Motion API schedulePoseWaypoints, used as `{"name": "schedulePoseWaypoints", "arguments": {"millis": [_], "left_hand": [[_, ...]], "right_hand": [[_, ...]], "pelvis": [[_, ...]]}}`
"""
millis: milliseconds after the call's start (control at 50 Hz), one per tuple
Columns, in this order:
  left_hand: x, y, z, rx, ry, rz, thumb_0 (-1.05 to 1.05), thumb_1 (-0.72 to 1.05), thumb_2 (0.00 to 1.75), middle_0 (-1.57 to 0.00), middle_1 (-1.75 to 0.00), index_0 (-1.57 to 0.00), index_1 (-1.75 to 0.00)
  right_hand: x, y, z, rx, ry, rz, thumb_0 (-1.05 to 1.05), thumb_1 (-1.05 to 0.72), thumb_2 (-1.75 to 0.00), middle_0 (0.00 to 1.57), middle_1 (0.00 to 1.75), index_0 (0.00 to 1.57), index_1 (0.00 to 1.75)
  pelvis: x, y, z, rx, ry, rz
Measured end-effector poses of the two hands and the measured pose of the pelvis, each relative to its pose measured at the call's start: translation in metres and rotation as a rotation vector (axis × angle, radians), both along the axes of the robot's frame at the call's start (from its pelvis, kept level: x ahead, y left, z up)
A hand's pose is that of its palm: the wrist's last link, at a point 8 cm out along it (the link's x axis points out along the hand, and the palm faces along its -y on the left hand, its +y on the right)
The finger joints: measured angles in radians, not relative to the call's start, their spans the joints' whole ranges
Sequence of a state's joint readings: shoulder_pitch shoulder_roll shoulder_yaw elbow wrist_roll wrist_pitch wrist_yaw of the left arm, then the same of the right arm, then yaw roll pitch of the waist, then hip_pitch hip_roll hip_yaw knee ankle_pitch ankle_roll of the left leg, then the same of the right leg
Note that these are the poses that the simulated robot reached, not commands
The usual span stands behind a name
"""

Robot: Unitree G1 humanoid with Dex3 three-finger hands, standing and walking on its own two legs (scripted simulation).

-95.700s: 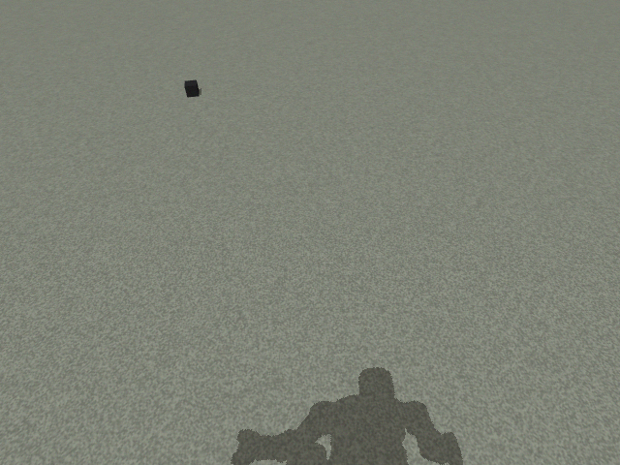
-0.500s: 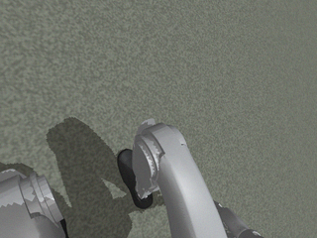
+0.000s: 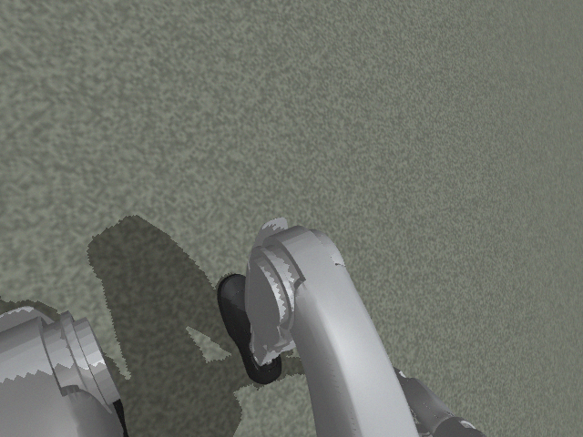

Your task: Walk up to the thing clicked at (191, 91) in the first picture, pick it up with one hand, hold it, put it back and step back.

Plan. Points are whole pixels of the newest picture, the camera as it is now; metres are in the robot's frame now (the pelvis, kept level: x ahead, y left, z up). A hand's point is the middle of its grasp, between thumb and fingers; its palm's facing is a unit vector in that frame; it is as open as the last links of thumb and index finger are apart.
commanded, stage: open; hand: left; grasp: from above
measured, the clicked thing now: out of the picture +0.48 +0.37 -0.28
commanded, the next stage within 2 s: withdraw in 0.10 s
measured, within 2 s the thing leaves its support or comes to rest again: neither
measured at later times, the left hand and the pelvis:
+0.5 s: hand out of the picture +0.51 +0.39 -0.17, palm faces -0.26 -0.09 -0.96, open 14.2 cm; pelvis +0.00 +0.00 +0.00, yaw +1 degrees
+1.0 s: hand out of the picture +0.45 +0.37 -0.10, palm faces -0.50 -0.16 -0.85, open 14.1 cm; pelvis -0.01 -0.01 +0.04, yaw +6 degrees
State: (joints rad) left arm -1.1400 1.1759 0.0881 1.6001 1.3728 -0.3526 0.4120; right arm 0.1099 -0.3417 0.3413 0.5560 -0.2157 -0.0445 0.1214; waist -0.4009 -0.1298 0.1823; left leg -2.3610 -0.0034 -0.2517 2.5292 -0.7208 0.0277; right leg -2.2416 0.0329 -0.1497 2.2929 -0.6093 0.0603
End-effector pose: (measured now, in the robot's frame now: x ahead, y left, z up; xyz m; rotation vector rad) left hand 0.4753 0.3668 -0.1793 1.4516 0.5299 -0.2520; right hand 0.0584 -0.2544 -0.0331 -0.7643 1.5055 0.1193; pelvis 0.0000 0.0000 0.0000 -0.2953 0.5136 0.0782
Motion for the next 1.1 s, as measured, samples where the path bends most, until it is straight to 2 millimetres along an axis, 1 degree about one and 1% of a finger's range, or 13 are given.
{"name": "schedulePoseWaypoints", "arguments": {"millis": [180,280,360,440,500,560,640,680,740,800,880,980,1100], "left_hand": [[0.004,0.001,0.004,0.011,-0.026,0.001,0.0,-0.51,0.99,-0.07,-1.01,-0.07,-1.01],[0.006,0.001,0.005,0.019,-0.024,0.006,0.0,-0.51,1.0,-0.07,-1.02,-0.07,-1.02],[0.014,0.003,0.017,0.026,-0.072,0.026,0.0,-0.52,0.99,-0.08,-1.03,-0.08,-1.03],[0.024,0.01,0.042,0.047,-0.155,0.08,0.0,-0.54,0.99,-0.08,-1.04,-0.09,-1.03],[0.03,0.019,0.07,0.082,-0.213,0.126,0.0,-0.54,0.99,-0.08,-1.04,-0.09,-1.03],[0.032,0.029,0.101,0.114,-0.229,0.183,0.0,-0.54,0.99,-0.08,-1.04,-0.09,-1.03],[0.028,0.037,0.138,0.138,-0.165,0.227,0.0,-0.54,1.0,-0.08,-1.03,-0.08,-1.03],[0.024,0.036,0.15,0.138,-0.104,0.226,0.0,-0.54,1.0,-0.08,-1.03,-0.08,-1.03],[0.017,0.031,0.162,0.121,-0.011,0.197,0.0,-0.54,1.0,-0.08,-1.03,-0.08,-1.03],[0.007,0.024,0.166,0.076,0.06,0.156,0.0,-0.53,1.0,-0.08,-1.03,-0.08,-1.02],[-0.003,0.016,0.161,-0.002,0.089,0.092,0.0,-0.53,1.0,-0.09,-1.02,-0.09,-1.02],[-0.012,0.011,0.143,-0.049,0.05,0.008,0.0,-0.52,0.99,-0.09,-1.02,-0.09,-1.01],[-0.009,0.007,0.129,0.0,-0.06,-0.02,0.0,-0.52,0.99,-0.1,-1.01,-0.1,-1.01]], "right_hand": [[0.003,0.002,0.002,-0.004,-0.017,-0.003,-0.01,-0.89,-0.89,0.2,0.3,0.21,0.31],[0.001,0.002,0.001,0.001,-0.017,-0.011,-0.01,-0.9,-0.89,0.2,0.3,0.21,0.31],[-0.002,0.002,0.002,0.012,-0.014,-0.017,-0.01,-0.9,-0.89,0.2,0.3,0.21,0.3],[-0.001,0.0,0.002,0.032,-0.026,-0.027,-0.01,-0.91,-0.89,0.2,0.3,0.21,0.3],[0.002,-0.003,0.001,0.056,-0.046,-0.048,-0.01,-0.91,-0.9,0.2,0.3,0.21,0.3],[0.008,-0.005,-0.003,0.087,-0.065,-0.074,0.0,-0.91,-0.9,0.2,0.3,0.21,0.3],[0.019,-0.006,-0.006,0.118,-0.09,-0.115,0.0,-0.91,-0.9,0.2,0.3,0.21,0.3],[0.023,-0.007,-0.005,0.125,-0.1,-0.13,0.0,-0.91,-0.9,0.2,0.3,0.2,0.3],[0.027,-0.008,-0.001,0.121,-0.099,-0.14,-0.01,-0.91,-0.9,0.2,0.3,0.2,0.3],[0.027,-0.013,0.006,0.1,-0.085,-0.135,-0.01,-0.91,-0.9,0.2,0.3,0.2,0.3],[0.023,-0.023,0.015,0.042,-0.067,-0.12,-0.01,-0.91,-0.9,0.2,0.3,0.2,0.3],[0.017,-0.033,0.02,-0.037,-0.053,-0.099,-0.01,-0.91,-0.9,0.2,0.3,0.2,0.3],[0.013,-0.032,0.008,-0.049,-0.04,-0.09,0.0,-0.91,-0.9,0.2,0.3,0.2,0.3]], "pelvis": [[0.001,0.001,0.0,-0.004,0.007,0.0],[0.0,0.002,0.0,-0.003,0.011,0.0],[0.001,0.0,0.001,0.003,0.019,0.003],[0.002,-0.002,0.002,0.006,0.035,0.004],[0.004,-0.003,0.005,0.013,0.057,0.006],[0.006,-0.004,0.009,0.023,0.083,0.012],[0.006,-0.004,0.021,0.042,0.103,0.025],[0.004,-0.004,0.029,0.049,0.106,0.034],[0.001,-0.004,0.042,0.058,0.103,0.048],[-0.003,-0.005,0.052,0.063,0.1,0.058],[-0.008,-0.007,0.055,0.065,0.093,0.062],[-0.011,-0.009,0.047,0.064,0.077,0.062],[-0.012,-0.01,0.03,0.068,0.065,0.066]]}}
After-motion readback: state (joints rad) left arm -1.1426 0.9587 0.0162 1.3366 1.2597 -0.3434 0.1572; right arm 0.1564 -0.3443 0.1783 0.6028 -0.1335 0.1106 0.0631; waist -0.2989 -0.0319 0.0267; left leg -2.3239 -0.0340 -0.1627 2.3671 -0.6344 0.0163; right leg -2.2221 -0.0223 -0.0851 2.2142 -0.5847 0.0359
